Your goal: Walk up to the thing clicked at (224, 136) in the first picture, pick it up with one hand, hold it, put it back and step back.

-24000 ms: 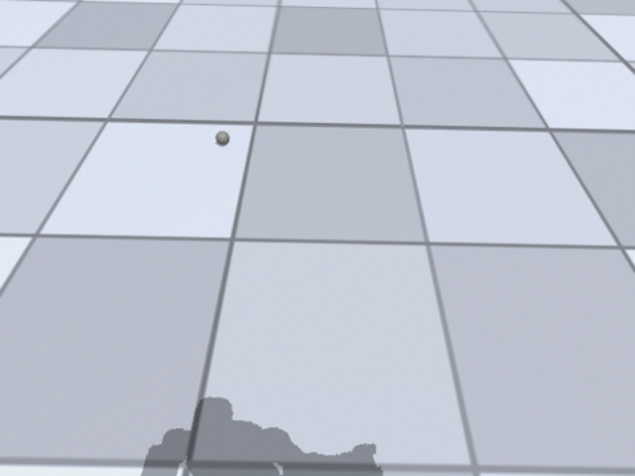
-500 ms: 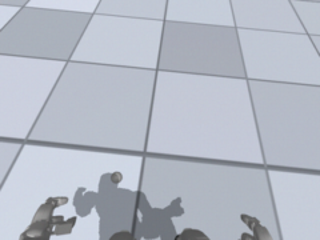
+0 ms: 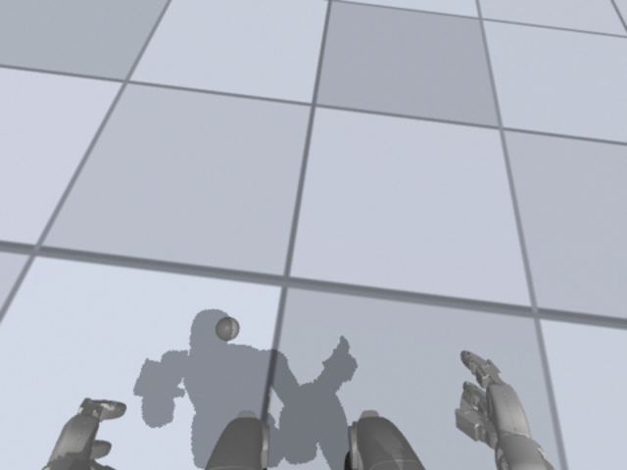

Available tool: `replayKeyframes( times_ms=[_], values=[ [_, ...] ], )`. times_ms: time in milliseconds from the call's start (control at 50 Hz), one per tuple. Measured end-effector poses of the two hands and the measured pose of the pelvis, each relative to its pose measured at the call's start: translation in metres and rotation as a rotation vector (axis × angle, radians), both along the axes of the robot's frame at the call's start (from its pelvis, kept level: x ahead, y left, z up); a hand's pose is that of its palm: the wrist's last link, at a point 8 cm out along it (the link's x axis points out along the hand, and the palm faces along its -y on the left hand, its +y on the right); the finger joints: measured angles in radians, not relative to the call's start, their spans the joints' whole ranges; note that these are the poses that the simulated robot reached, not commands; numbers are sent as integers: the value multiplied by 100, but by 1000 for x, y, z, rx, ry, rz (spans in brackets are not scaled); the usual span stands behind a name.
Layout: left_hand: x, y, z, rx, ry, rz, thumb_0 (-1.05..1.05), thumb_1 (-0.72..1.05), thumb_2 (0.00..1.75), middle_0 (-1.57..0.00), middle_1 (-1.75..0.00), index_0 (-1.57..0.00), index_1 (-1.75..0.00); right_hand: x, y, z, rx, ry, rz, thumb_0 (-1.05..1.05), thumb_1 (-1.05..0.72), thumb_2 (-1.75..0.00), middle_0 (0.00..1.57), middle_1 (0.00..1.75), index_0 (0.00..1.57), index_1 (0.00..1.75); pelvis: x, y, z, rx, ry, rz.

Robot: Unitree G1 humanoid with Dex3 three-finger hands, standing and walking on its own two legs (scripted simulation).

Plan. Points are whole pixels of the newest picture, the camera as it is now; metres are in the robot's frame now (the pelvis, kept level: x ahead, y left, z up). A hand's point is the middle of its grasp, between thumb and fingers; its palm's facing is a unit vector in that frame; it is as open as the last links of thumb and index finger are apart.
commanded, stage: rise first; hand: left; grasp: from above
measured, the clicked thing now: (227, 328) +0.46 +0.21 -0.66
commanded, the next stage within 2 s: none
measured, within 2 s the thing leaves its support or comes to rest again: neither
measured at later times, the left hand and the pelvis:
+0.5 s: hand (127, 450) +0.15 +0.27 -0.22, palm faces -0.35 -0.73 -0.59, open 14.1 cm; pelvis -0.03 -0.01 -0.08, yaw +0 degrees
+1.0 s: hand (170, 369) +0.30 +0.28 -0.41, palm faces -0.48 -0.22 -0.85, open 13.5 cm; pelvis -0.09 -0.01 -0.28, yaw -2 degrees
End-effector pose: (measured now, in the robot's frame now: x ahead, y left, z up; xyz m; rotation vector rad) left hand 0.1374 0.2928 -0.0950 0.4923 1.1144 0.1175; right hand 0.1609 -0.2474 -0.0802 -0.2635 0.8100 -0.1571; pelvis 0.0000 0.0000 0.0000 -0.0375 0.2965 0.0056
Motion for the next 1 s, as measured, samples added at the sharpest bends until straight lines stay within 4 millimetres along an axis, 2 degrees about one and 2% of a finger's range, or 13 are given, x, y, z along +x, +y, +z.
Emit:
replayKeyframes(
  times_ms=[140,320,380,440,540,700,860,920,1000],
  values=[
    [-1,-1,-10,23,8,-26,0,-53,97,-7,-109,-7,-108,5,4,-11,3,-25,16,1,-91,-90,20,30,21,30,-2,0,-14,-5,38,1],
    [-6,-1,-24,59,-11,-68,0,-52,95,-7,-109,-8,-108,-1,4,-33,13,-24,29,1,-91,-90,20,30,21,30,-11,-2,-35,-8,74,3],
    [-5,2,-35,85,-7,-107,0,-53,95,-8,-108,-8,-107,-4,3,-43,10,-29,40,1,-91,-90,20,30,21,30,-17,-3,-44,-9,90,5],
    [4,8,-55,125,-6,-170,0,-53,95,-8,-108,-8,-107,-7,-1,-59,0,-34,57,1,-91,-90,20,30,21,30,-25,-4,-60,-6,119,4],
    [35,14,-98,205,-51,-325,0,-53,95,-8,-107,-9,-107,-14,-13,-103,-25,-16,73,1,-91,-90,20,30,21,30,-38,-6,-100,-2,183,0],
    [100,4,-165,354,-173,-562,0,-52,96,-11,-106,-11,-106,-41,-31,-197,-28,106,48,1,-91,-90,20,30,21,30,-57,-8,-173,2,272,-10],
    [143,5,-224,482,-197,-698,0,-50,97,-14,-104,-14,-104,-99,-36,-286,0,293,32,1,-92,-90,20,30,20,30,-80,-12,-238,-3,305,-18],
    [156,4,-242,507,-210,-754,0,-48,96,-15,-102,-15,-102,-124,-37,-308,1,360,19,1,-91,-90,20,30,21,30,-87,-13,-259,-9,301,-22],
    [171,0,-260,532,-245,-828,0,-45,95,-16,-100,-16,-100,-154,-37,-325,-10,430,-9,1,-90,-90,20,30,21,30,-95,-11,-280,-21,290,-28]
  ],
)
